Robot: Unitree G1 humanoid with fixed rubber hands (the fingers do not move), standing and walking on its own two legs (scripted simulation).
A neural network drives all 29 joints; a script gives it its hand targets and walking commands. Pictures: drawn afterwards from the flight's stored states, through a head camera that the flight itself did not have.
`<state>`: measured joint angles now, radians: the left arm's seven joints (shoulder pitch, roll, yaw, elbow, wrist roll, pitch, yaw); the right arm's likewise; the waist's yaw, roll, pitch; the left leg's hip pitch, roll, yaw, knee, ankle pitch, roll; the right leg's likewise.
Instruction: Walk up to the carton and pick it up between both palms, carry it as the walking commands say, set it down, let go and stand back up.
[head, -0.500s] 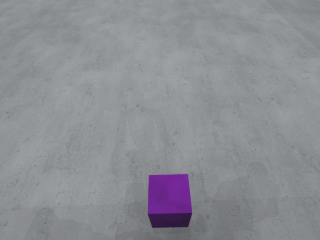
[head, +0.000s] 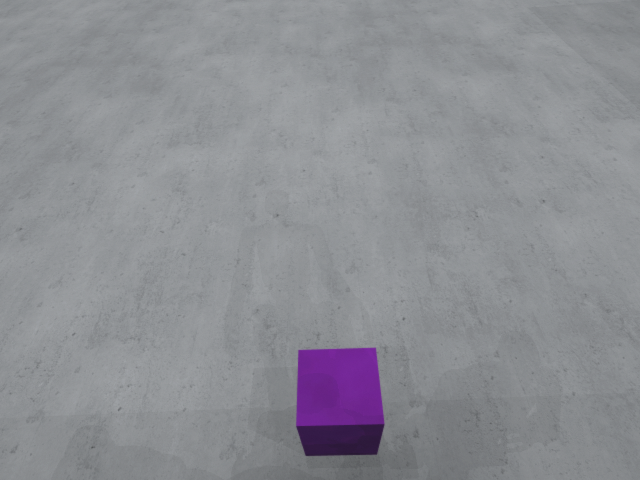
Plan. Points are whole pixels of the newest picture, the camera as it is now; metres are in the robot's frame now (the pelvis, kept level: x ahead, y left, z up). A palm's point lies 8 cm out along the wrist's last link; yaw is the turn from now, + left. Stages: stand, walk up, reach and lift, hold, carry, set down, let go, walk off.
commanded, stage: stand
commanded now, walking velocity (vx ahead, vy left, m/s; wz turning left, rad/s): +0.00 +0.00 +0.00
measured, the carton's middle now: (339, 404) +0.41 +0.00 -0.62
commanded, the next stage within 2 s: reach and lift in 0.18 s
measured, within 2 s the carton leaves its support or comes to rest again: neither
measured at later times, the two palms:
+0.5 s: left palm (175, 479) +0.15 +0.22 -0.11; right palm (498, 439) +0.19 -0.21 -0.12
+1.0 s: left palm (215, 431) +0.23 +0.20 -0.18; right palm (462, 401) +0.26 -0.20 -0.19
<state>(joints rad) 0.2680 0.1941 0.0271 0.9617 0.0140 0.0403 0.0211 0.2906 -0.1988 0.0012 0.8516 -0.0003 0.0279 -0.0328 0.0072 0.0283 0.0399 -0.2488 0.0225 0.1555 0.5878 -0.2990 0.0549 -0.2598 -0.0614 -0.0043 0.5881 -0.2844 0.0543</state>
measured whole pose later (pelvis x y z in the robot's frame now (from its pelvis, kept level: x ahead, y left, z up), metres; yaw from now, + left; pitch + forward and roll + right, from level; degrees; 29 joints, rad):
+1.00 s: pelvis -0.05 -0.02 -0.06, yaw +3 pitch +24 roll +1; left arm -0.32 0.19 0.04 0.66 -0.05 0.11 0.00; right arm -0.39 -0.16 -0.06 0.71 0.00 0.10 -0.09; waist 0.01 0.02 0.04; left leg -1.06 0.03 0.11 0.92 -0.28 0.04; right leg -1.06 -0.06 0.00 0.96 -0.31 0.03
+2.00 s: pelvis -0.09 -0.03 -0.16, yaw +5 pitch +48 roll +2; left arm -1.09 0.21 0.25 0.89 0.00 0.06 0.06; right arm -1.06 -0.21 -0.22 0.77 0.00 0.08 -0.13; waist -0.01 0.02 0.02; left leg -1.78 0.04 0.08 1.23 -0.28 0.04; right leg -1.79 -0.06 0.00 1.28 -0.33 0.02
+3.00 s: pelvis -0.12 -0.04 -0.36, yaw +5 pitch +31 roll -1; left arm -1.49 0.39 0.00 1.15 -0.26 0.06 0.13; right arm -1.46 -0.37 -0.18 1.09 0.18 0.04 -0.15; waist -0.04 0.02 0.52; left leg -2.14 0.04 0.03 2.07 -0.47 0.04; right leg -2.10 -0.06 0.00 2.11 -0.55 0.01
